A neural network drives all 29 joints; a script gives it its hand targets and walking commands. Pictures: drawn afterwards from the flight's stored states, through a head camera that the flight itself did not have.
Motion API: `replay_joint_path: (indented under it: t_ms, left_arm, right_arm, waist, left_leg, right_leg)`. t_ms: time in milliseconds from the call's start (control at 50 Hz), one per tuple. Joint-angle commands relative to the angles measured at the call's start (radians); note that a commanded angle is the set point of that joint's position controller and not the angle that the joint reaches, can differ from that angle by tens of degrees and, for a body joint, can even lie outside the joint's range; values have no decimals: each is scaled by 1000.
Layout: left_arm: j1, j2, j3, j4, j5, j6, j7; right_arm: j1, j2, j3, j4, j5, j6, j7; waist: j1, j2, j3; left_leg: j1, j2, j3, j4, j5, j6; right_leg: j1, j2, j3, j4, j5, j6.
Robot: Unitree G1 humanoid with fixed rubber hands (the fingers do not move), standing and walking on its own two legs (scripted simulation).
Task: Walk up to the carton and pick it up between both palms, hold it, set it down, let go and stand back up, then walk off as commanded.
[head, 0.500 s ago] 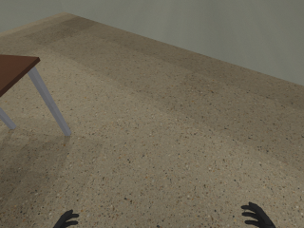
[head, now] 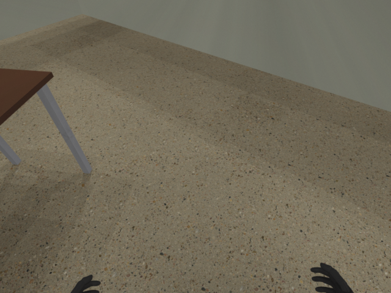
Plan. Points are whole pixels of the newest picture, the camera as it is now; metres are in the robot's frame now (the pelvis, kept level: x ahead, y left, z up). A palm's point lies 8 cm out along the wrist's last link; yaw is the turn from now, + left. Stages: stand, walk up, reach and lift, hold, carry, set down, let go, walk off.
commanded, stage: stand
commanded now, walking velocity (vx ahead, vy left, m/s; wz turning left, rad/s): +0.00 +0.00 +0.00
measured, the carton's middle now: out of the picture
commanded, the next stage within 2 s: none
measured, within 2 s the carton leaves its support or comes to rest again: neither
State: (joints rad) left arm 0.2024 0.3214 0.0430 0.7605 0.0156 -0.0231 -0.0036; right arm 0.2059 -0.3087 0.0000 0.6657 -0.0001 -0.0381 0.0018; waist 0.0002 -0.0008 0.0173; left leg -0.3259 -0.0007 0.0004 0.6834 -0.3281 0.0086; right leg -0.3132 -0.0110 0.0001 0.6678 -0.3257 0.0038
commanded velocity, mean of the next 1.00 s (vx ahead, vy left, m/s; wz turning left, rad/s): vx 0.00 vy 0.00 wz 0.00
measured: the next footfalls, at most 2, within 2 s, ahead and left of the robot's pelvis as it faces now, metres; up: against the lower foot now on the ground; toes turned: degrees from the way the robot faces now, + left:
none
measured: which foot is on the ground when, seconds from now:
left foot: down 0.00-1.00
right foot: down 0.00-1.00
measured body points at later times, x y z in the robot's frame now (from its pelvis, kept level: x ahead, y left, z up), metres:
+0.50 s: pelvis +0.00 +0.00 +0.01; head +0.00 +0.01 +0.45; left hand +0.12 +0.29 -0.10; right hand +0.14 -0.27 -0.08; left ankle +0.02 +0.11 -0.72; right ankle +0.02 -0.13 -0.72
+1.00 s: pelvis +0.00 +0.00 +0.01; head -0.01 +0.01 +0.46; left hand +0.11 +0.29 -0.10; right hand +0.13 -0.27 -0.08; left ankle +0.02 +0.11 -0.72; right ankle +0.02 -0.13 -0.72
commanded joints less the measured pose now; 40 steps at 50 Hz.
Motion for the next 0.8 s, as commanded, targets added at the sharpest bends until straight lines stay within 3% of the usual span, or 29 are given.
replay_joint_path:
  t_ms: [0,40,60,80,100,120,140,220,240,260,300,340,360,380,400,420,440,460,480,520,540,560,620,640,660,680,720,760,780]
  left_arm:
    - [-46,223,48,-10,-3,-37,8]
    - [-73,213,38,-22,1,-42,2]
    - [-87,219,49,-10,5,-48,1]
    - [-91,216,42,-8,1,-38,-4]
    - [-105,216,50,-17,5,-40,-2]
    - [-74,224,46,-1,7,-38,0]
    - [-82,215,41,-10,-7,-34,0]
    - [-91,216,41,11,0,-45,3]
    - [-65,214,38,8,-5,-49,3]
    - [-85,221,38,5,4,-45,5]
    - [-83,208,33,9,2,-44,1]
    - [-88,217,33,27,-3,-33,4]
    - [-71,207,40,21,-8,-36,1]
    - [-75,220,38,21,-2,-36,-2]
    - [-65,200,39,19,3,-39,-2]
    - [-69,200,30,25,-3,-47,-6]
    - [-57,198,34,26,-7,-44,-6]
    - [-67,192,35,31,-3,-39,-3]
    - [-86,208,33,28,0,-39,-1]
    - [-70,207,39,34,-3,-46,2]
    - [-67,210,35,42,-1,-37,2]
    - [-66,210,35,42,-7,-38,1]
    - [-118,206,28,35,-3,-40,0]
    - [-95,218,42,33,1,-35,0]
    - [-82,212,32,43,-4,-29,1]
    - [-86,197,37,34,-10,-33,0]
    - [-80,188,29,36,-9,-34,2]
    - [-51,188,28,48,-5,-40,-2]
    - [-62,210,26,58,-4,-32,-3]
  right_arm:
    - [-69,-255,-81,28,-25,-35,-7]
    - [-65,-247,-91,19,-27,-35,-9]
    - [-87,-236,-91,16,-29,-37,-9]
    - [-105,-237,-85,14,-32,-33,-10]
    - [-91,-223,-79,7,-26,-30,-10]
    - [-74,-222,-78,19,-22,-32,-4]
    - [-79,-244,-80,19,-25,-30,-6]
    - [-76,-208,-73,21,-14,-30,-6]
    - [-80,-250,-82,36,-23,-30,-9]
    - [-59,-221,-79,23,-13,-38,-8]
    - [-74,-236,-78,22,-25,-33,-4]
    - [-62,-212,-75,46,-20,-31,-5]
    - [-75,-228,-72,33,-30,-34,-7]
    - [-74,-237,-89,41,-27,-31,-13]
    - [-84,-229,-80,32,-27,-30,-10]
    - [-79,-226,-78,34,-30,-27,-8]
    - [-53,-253,-86,41,-24,-29,-9]
    - [-72,-247,-80,56,-28,-26,-9]
    - [-73,-239,-79,51,-19,-26,-6]
    - [-58,-229,-80,59,-27,-29,-4]
    - [-77,-239,-81,64,-22,-29,-4]
    - [-58,-232,-81,61,-30,-30,-5]
    - [-85,-225,-81,63,-24,-27,-4]
    - [-91,-206,-71,59,-27,-28,-6]
    - [-73,-246,-73,68,-23,-27,-4]
    - [-85,-220,-68,66,-29,-27,-8]
    - [-65,-243,-79,61,-24,-34,-11]
    - [-72,-250,-72,83,-28,-28,-11]
    - [-78,-240,-66,85,-24,-28,-8]
  waist:
    - [26,49,-28]
    - [11,-27,-89]
    - [11,12,-51]
    - [8,-15,-42]
    - [22,17,-21]
    - [5,58,-53]
    - [23,56,-69]
    - [3,4,-78]
    - [17,5,-96]
    - [1,-9,-84]
    - [10,13,-66]
    - [-6,25,-67]
    - [20,22,-57]
    - [9,42,-60]
    - [20,6,-41]
    - [8,32,-94]
    - [9,-12,-90]
    - [19,25,-36]
    - [-6,21,-61]
    - [18,-14,-54]
    - [-1,29,-70]
    - [14,-2,-77]
    - [-6,-21,-78]
    - [0,-12,-64]
    - [3,49,-57]
    - [18,64,-70]
    - [12,3,-64]
    - [26,48,-61]
    - [3,56,-37]
  left_leg:
    - [50,121,-122,-193,126,67]
    - [45,111,-117,-158,134,73]
    - [52,93,-98,-164,117,64]
    - [26,119,-129,-212,77,66]
    - [-7,102,-122,-195,81,66]
    - [32,106,-114,-215,86,59]
    - [33,116,-132,-226,98,67]
    - [72,106,-107,-182,203,59]
    - [94,106,-96,-166,210,64]
    - [87,100,-100,-177,215,58]
    - [61,110,-114,-186,187,64]
    - [43,114,-121,-215,155,64]
    - [55,106,-109,-199,159,60]
    - [35,118,-133,-219,173,63]
    - [42,112,-107,-202,175,60]
    - [56,106,-114,-200,172,54]
    - [65,105,-103,-208,155,53]
    - [52,114,-116,-226,123,62]
    - [60,110,-115,-239,122,55]
    - [73,105,-111,-212,181,55]
    - [107,111,-93,-208,173,54]
    - [78,109,-99,-192,175,59]
    - [78,107,-105,-205,148,49]
    - [70,111,-113,-235,146,60]
    - [59,125,-126,-250,148,67]
    - [57,109,-107,-254,159,54]
    - [42,141,-149,-272,130,61]
    - [81,128,-133,-265,158,54]
    - [55,125,-125,-296,112,53]
  right_leg:
    - [27,-82,104,-163,99,-76]
    - [75,-85,90,-152,136,-70]
    - [47,-91,112,-159,129,-72]
    - [46,-77,88,-169,99,-68]
    - [46,-81,107,-163,63,-74]
    - [51,-81,104,-160,75,-69]
    - [59,-73,97,-153,76,-72]
    - [78,-90,94,-160,173,-61]
    - [64,-88,97,-161,201,-64]
    - [66,-87,97,-167,216,-66]
    - [68,-89,105,-173,167,-65]
    - [94,-88,93,-173,182,-67]
    - [80,-78,99,-174,150,-63]
    - [90,-76,89,-154,171,-61]
    - [62,-81,97,-172,159,-64]
    - [104,-84,84,-169,167,-65]
    - [87,-77,84,-178,175,-63]
    - [77,-86,98,-200,149,-62]
    - [72,-80,87,-187,149,-65]
    - [77,-86,97,-206,166,-63]
    - [67,-97,116,-220,184,-65]
    - [98,-91,100,-199,190,-60]
    - [64,-93,101,-215,170,-66]
    - [84,-82,100,-214,160,-60]
    - [102,-87,95,-203,188,-58]
    - [113,-87,92,-206,169,-53]
    - [117,-79,88,-212,135,-54]
    - [107,-86,91,-233,162,-60]
    - [96,-76,91,-226,156,-57]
